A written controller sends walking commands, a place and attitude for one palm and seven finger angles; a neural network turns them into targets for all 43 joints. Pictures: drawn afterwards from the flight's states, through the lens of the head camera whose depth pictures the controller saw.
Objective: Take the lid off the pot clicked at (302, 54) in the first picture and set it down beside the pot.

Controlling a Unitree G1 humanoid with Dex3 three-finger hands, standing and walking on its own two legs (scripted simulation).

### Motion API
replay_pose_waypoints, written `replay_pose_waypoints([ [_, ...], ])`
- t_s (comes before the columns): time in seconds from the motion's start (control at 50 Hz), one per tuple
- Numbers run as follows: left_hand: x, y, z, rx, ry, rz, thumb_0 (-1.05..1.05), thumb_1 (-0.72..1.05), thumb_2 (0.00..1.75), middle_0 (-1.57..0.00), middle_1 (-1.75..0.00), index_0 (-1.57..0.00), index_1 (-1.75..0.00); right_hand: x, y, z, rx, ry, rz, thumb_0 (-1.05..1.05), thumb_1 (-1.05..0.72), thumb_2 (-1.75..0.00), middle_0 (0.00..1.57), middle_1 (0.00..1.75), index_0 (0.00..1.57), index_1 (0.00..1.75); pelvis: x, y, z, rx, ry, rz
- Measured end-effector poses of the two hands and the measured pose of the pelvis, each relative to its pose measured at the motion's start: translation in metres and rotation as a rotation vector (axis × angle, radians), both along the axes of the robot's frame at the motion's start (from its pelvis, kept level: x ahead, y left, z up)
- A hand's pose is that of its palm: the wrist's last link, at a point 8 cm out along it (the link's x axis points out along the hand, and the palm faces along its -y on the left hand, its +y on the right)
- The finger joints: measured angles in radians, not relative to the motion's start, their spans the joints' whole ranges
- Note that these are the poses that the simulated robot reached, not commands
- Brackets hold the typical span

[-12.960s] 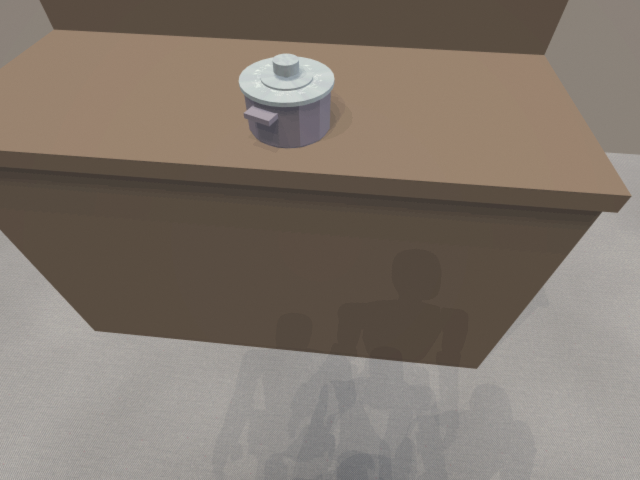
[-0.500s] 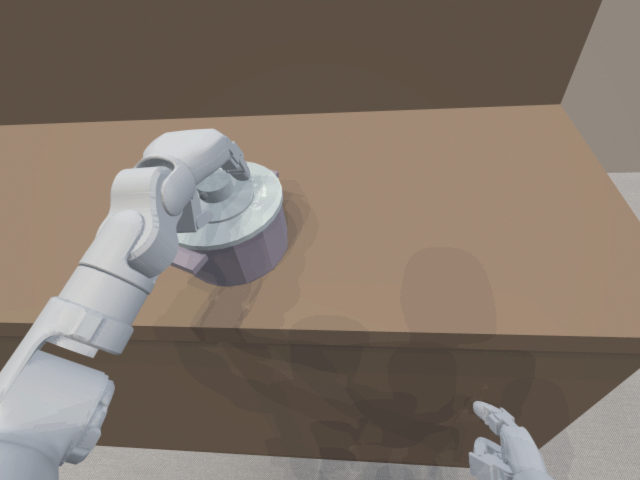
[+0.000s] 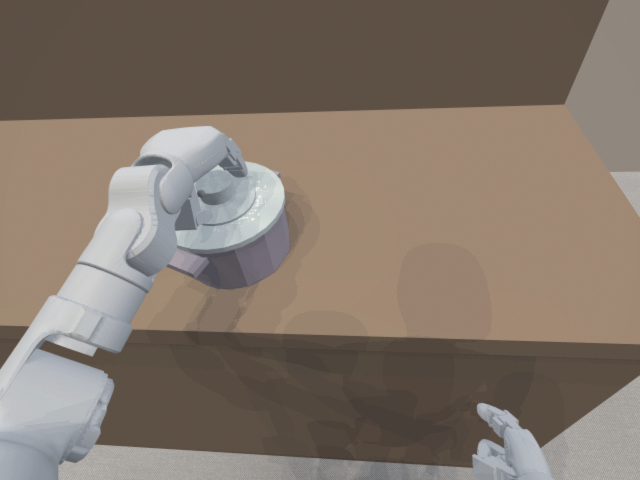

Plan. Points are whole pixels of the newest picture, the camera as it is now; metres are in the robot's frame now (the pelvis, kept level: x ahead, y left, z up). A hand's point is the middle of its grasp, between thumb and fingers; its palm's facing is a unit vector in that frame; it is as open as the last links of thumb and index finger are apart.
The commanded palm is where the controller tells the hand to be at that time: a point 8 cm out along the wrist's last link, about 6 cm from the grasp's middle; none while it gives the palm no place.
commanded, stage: close the fingers and squeeze the knob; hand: left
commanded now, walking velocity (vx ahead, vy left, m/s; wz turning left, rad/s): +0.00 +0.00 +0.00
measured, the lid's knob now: (215, 187) +0.43 +0.15 +0.16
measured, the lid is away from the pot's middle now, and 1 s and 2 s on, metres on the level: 0.00 0.00 0.01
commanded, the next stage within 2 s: lift the lid straight up in 1.38 s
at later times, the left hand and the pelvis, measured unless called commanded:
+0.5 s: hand (200, 196) +0.40 +0.16 +0.17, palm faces -0.19 -0.06 -0.98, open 8.0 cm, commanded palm +0.38 +0.16 +0.23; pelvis +0.00 +0.00 +0.00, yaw +0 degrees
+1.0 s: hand (202, 195) +0.40 +0.16 +0.17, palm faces -0.22 -0.06 -0.97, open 7.6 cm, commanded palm +0.38 +0.16 +0.23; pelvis -0.01 +0.00 +0.00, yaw +0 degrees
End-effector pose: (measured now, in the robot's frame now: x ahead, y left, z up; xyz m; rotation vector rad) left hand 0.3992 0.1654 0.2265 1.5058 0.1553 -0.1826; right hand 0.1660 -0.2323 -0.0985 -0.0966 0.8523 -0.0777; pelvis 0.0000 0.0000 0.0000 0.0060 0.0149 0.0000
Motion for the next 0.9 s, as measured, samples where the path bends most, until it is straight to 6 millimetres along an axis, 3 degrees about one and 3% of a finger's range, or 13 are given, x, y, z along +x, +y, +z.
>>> replay_pose_waypoints([
  [0.12,-0.001,0.001,0.0,-0.002,-0.005,0.001,0.0,-0.2,1.37,-0.86,-0.13,-0.87,-0.13,0.007,0.005,0.002,0.009,-0.019,0.011,0.02,-0.9,-0.9,0.2,0.3,0.2,0.3,0.001,0.0,0.0,0.0,0.002,-0.001],
  [0.56,-0.011,-0.006,0.002,0.005,-0.022,-0.012,0.0,0.09,1.15,-0.76,-0.71,-0.75,-0.7,0.01,0.008,0.001,0.02,-0.017,0.027,0.02,-0.9,-0.9,0.2,0.3,0.2,0.3,-0.002,0.0,0.0,0.0,-0.004,0.004],
  [0.9,-0.009,-0.006,0.004,0.002,0.0,0.003,0.01,0.17,0.97,-0.73,-0.82,-0.71,-0.79,-0.002,0.0,0.0,0.008,-0.01,0.004,0.02,-0.9,-0.9,0.2,0.3,0.2,0.3,-0.005,-0.004,0.0,0.001,-0.012,-0.002],
])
